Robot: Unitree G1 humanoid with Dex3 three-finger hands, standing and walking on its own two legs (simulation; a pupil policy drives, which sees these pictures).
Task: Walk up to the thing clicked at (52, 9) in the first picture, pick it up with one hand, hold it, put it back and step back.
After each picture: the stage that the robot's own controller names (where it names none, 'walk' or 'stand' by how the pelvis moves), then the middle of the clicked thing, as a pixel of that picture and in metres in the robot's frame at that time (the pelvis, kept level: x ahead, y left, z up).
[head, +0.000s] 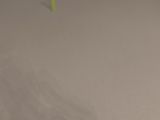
stand; (52, 2) +2.21 +0.40 -0.65
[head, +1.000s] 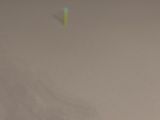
walk; (65, 16) +2.09 +0.15 -0.63
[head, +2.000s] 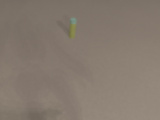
walk; (72, 28) +1.48 +0.04 -0.64
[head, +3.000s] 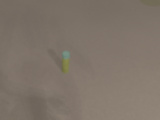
walk; (65, 62) +1.00 +0.08 -0.64
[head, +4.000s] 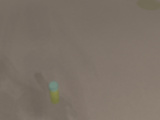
walk; (54, 93) +0.67 +0.16 -0.64
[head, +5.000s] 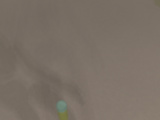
walk; (62, 112) +0.48 +0.13 -0.63
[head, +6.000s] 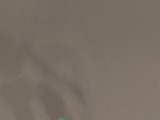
stand; out of the picture +0.40 +0.12 -0.64
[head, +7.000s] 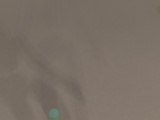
stand; (54, 119) +0.42 +0.15 -0.64
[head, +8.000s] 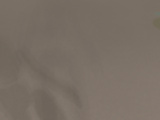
stand; out of the picture +0.40 +0.17 -0.65
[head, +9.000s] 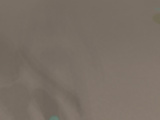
stand; out of the picture +0.44 +0.17 -0.66
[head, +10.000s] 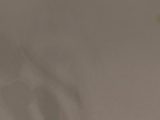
stand; out of the picture +0.41 +0.16 -0.66
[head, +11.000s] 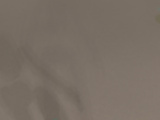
stand; out of the picture +0.41 +0.16 -0.66
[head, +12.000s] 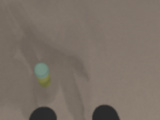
go down; (43, 76) +0.46 +0.15 -0.42
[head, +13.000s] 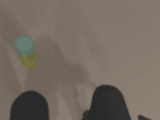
go down; (27, 54) +0.50 +0.17 -0.29
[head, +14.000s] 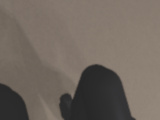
close in; out of the picture +0.49 +0.22 -0.18
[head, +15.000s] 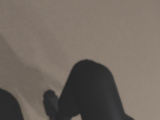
close; out of the picture +0.49 +0.24 -0.17
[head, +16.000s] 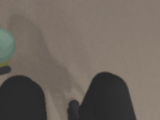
lift; out of the picture +0.38 +0.22 -0.11
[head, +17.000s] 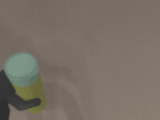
lift; (30, 88) +0.31 +0.15 +0.05
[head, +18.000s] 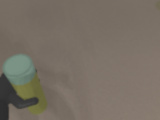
hold; (29, 89) +0.32 +0.16 +0.04
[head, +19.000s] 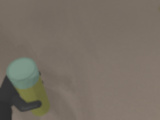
hold; (33, 91) +0.31 +0.15 +0.05
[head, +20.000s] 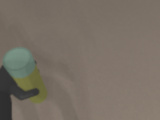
crouch; (30, 80) +0.35 +0.16 +0.01
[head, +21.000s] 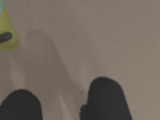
lower; out of the picture +0.51 +0.17 -0.03
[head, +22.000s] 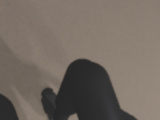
lower; out of the picture +0.48 +0.25 -0.17
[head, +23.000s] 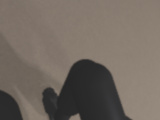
lower; out of the picture +0.47 +0.24 -0.18
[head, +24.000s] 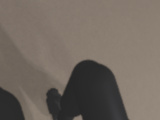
lower; out of the picture +0.47 +0.24 -0.17
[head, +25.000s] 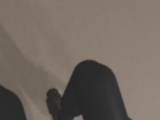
lower; out of the picture +0.45 +0.23 -0.18
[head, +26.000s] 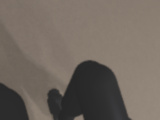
loosen; out of the picture +0.46 +0.21 -0.17
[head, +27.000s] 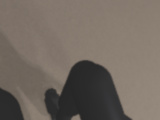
withdraw; out of the picture +0.46 +0.21 -0.19
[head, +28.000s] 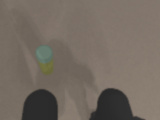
walk; (46, 62) +0.48 +0.14 -0.32
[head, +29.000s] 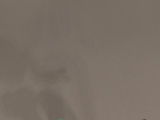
stand; out of the picture +0.39 +0.11 -0.59
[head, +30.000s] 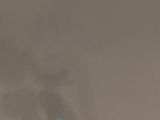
stand; out of the picture +0.41 +0.12 -0.60
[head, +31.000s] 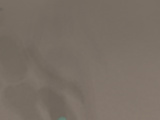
stand; out of the picture +0.41 +0.11 -0.62
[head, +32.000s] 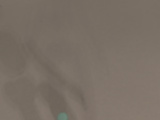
walk; out of the picture +0.42 +0.12 -0.65
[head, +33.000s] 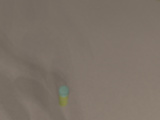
walk; (63, 96) +0.54 +0.06 -0.64
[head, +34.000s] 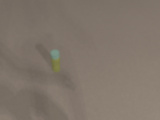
walk; (55, 61) +0.80 +0.19 -0.63
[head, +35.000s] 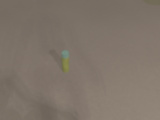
stand; (65, 61) +1.04 +0.15 -0.64
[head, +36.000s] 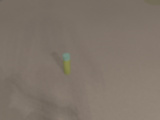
stand; (66, 64) +1.04 +0.14 -0.66
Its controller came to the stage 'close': yes
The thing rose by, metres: 0.69
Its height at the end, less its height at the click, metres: +0.00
